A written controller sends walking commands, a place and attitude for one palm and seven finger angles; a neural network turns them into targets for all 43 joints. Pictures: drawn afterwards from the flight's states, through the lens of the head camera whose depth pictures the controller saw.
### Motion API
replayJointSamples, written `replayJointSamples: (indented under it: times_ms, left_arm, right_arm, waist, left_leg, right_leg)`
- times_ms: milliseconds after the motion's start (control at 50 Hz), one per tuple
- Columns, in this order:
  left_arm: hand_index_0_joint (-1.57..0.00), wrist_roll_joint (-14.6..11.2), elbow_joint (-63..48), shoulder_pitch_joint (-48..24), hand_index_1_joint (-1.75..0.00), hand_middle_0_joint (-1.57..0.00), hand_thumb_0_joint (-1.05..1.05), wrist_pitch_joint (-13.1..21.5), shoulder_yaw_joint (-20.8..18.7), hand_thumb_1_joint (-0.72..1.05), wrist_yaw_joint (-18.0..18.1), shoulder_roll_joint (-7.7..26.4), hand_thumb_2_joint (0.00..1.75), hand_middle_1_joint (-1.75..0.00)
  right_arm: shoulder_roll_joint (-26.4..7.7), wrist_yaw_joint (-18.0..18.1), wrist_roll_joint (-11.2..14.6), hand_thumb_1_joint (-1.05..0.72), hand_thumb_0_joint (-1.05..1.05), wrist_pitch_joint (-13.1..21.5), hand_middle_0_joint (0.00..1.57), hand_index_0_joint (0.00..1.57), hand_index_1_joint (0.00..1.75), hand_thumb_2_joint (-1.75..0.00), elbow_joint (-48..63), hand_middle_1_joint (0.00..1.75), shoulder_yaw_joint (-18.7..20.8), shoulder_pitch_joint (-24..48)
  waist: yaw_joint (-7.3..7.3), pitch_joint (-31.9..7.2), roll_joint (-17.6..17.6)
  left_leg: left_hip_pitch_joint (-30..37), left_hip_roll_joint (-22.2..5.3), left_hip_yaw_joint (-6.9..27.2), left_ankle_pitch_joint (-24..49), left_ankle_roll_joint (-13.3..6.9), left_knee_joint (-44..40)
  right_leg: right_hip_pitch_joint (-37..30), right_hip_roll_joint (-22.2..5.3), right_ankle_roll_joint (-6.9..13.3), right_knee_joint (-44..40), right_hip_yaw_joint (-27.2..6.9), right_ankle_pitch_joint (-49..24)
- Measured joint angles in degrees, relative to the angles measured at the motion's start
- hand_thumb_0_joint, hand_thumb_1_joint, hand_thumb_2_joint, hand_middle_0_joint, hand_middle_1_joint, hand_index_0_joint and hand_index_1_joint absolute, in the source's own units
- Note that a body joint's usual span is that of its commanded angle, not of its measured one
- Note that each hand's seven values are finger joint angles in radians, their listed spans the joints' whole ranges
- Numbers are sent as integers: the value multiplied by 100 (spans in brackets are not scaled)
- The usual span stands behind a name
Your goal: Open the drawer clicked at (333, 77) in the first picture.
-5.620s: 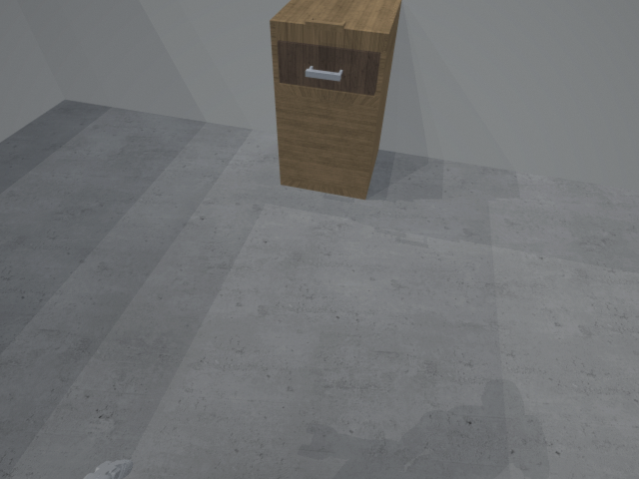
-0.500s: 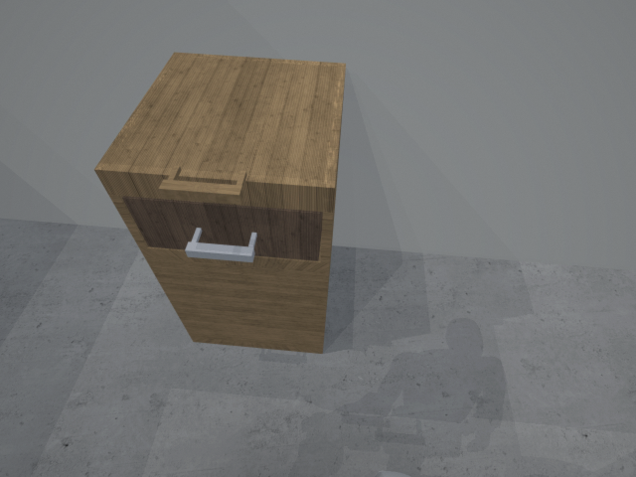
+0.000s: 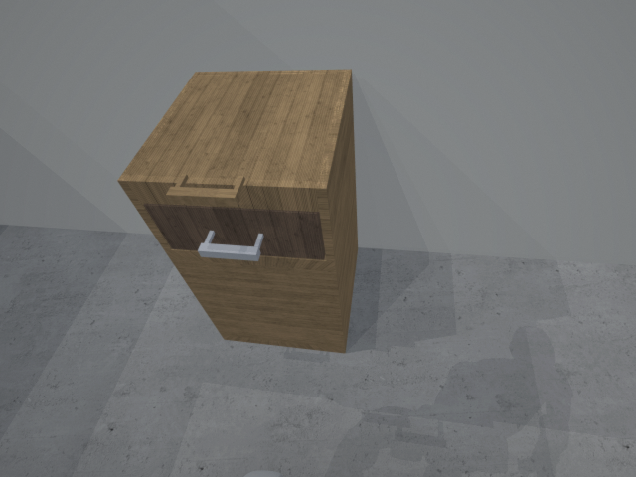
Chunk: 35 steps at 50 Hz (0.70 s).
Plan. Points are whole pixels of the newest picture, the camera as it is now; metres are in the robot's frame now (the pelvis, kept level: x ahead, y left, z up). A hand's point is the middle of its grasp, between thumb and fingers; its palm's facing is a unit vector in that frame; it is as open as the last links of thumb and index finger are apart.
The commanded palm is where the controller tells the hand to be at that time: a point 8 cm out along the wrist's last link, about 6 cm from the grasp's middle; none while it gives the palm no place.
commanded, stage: come to a stop and stand still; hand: left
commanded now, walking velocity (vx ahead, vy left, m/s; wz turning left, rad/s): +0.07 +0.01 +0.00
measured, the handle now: (232, 244) +0.58 +0.27 -0.17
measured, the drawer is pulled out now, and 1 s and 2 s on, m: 0.00 0.00 0.00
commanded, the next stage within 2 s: look again from close up in 0.74 s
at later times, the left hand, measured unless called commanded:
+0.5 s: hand out of the picture +0.01 +0.24 -0.19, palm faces +0.05 -0.99 -0.14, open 7.4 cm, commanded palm none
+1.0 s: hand out of the picture +0.03 +0.25 -0.19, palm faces -0.01 -0.98 -0.21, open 7.4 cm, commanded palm none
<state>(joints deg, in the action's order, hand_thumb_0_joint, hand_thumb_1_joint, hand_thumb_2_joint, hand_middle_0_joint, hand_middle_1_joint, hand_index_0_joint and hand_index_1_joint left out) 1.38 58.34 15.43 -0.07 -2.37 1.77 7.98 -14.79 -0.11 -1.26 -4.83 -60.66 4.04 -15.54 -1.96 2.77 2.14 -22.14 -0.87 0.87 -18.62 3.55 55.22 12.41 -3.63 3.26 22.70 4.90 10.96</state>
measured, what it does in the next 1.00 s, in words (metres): steps on the spot: left foot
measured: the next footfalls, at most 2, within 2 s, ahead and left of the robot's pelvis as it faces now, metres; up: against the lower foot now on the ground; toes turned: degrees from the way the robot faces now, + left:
left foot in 0.24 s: +0.02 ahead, +0.19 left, +0.00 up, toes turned -5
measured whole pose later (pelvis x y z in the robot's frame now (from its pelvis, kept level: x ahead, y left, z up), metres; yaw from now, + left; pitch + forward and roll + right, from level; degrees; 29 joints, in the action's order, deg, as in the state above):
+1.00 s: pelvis +0.02 +0.07 -0.02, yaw -1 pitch +0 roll +0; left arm 0.6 64.5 14.6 0.9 0.7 2.2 8.4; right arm -8.3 1.4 -0.8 1.6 -61.1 -0.8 -18.9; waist 0.4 2.5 1.5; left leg -8.6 -0.1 -2.3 -20.7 -1.0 29.8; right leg 13.3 -3.9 -2.4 29.9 2.7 16.0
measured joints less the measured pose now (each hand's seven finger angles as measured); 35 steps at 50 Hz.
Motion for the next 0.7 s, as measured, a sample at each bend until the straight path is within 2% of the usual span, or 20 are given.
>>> replayJointSamples:
  times_ms: [60, 180, 240, 260, 320, 360, 480, 580, 700]
  left_arm:
    - [-20, 29, 98, 149, -30, -21, 0, -44, 1, 91, -27, 11, 90, -30]
    - [-20, 55, 326, 336, -30, -20, 0, -133, 1, 90, -89, 81, 90, -30]
    - [-20, 7, 430, 384, -30, -20, 0, -171, 19, 90, -89, 94, 90, -30]
    - [-20, -13, 478, 354, -30, -20, 0, -187, 24, 90, -87, 115, 90, -30]
    - [-20, -16, 556, 262, -30, -20, 0, -191, 33, 91, -73, 235, 90, -30]
    - [-19, -19, 603, 201, -30, -20, 0, -163, 67, 91, -78, 241, 90, -30]
    - [-19, -45, 739, 6, -30, -20, 0, -83, 178, 91, -83, 89, 90, -30]
    - [-19, -59, 777, -136, -30, -20, 0, -92, 186, 92, -38, 112, 90, -30]
    - [-19, -83, 753, -242, -30, -20, 0, -86, 178, 91, -19, 152, 90, -30]
  right_arm:
    - [16, -9, 13, -91, 0, 45, 20, 20, 30, -90, 63, 30, -23, 137]
    - [196, 0, 66, -91, 0, 230, 20, 20, 30, -90, 184, 30, -137, 408]
    - [271, 28, 80, -91, 0, 391, 20, 20, 30, -90, 231, 30, -220, 412]
    - [328, 54, 69, -91, 0, 438, 20, 20, 30, -90, 200, 30, -232, 412]
    - [596, 114, 51, -91, 0, 433, 20, 20, 30, -89, 105, 30, -335, 347]
    - [639, 179, 61, -93, 0, 461, 20, 20, 30, -89, 42, 30, -363, 317]
    - [572, 254, 93, -94, 0, 529, 20, 21, 30, -89, -101, 30, -394, 233]
    - [591, 257, 96, -93, 0, 557, 20, 20, 30, -89, -217, 30, -422, 71]
    - [690, 250, 92, -92, 0, 547, 20, 20, 30, -89, -383, 30, -457, -168]
  waist:
    - [-63, 1, -46]
    - [-171, -72, -194]
    - [-139, -177, -116]
    - [-100, -199, -135]
    - [-128, -233, -485]
    - [-138, -227, -593]
    - [-35, -174, -443]
    - [74, -116, -386]
    - [137, -63, -307]
  left_leg:
    - [130, -63, -41, -78, -43, -415]
    - [657, -74, -195, -76, -177, -1789]
    - [1145, -139, -207, 331, -256, -2873]
    - [1190, -150, -171, 104, -279, -2968]
    - [1228, 31, -220, 160, -341, -2950]
    - [1342, 112, -265, 237, -386, -3061]
    - [1572, 152, -331, 188, -485, -3174]
    - [1704, 168, -358, 150, -508, -3224]
    - [1788, 157, -355, 125, -500, -3267]
  right_leg:
    - [14, -26, -46, -27, -26, -39]
    - [78, 4, -193, -11, -75, -83]
    - [220, 149, -316, 278, 2, 59]
    - [290, 151, -358, 436, 40, 146]
    - [262, 19, -375, 499, -96, 279]
    - [187, -45, -406, 440, -166, 204]
    - [-100, -73, -612, 157, -227, 133]
    - [-221, -84, -646, 109, -250, 161]
    - [-297, -73, -642, 84, -244, 197]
